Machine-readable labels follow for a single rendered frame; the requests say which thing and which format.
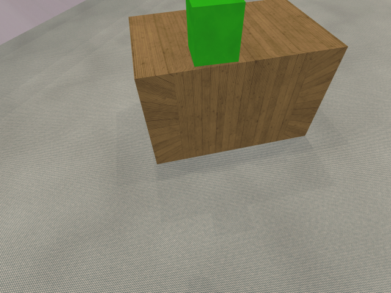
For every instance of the pedestal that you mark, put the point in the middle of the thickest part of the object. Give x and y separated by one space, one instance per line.
286 64

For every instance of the carton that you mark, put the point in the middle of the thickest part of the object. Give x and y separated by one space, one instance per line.
214 30

